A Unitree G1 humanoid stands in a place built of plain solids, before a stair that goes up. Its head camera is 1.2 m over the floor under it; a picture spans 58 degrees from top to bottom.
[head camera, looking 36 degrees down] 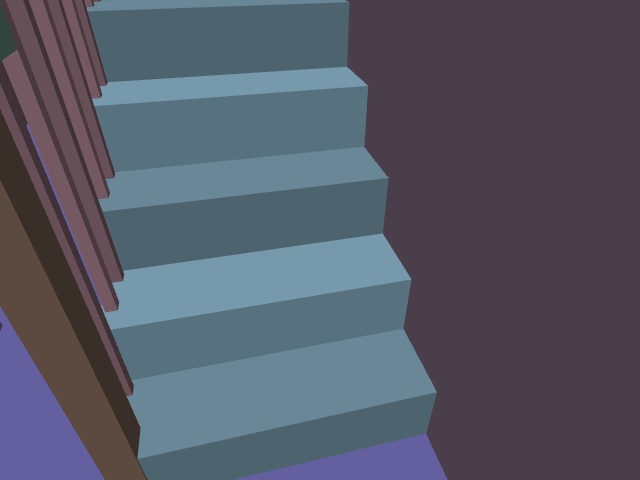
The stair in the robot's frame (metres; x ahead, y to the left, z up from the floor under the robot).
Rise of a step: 0.20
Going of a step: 0.23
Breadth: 0.83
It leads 14 degrees to the left of straight ahead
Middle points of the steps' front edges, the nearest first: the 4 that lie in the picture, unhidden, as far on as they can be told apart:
0.59 0.09 0.20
0.82 0.15 0.40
1.04 0.20 0.60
1.26 0.25 0.80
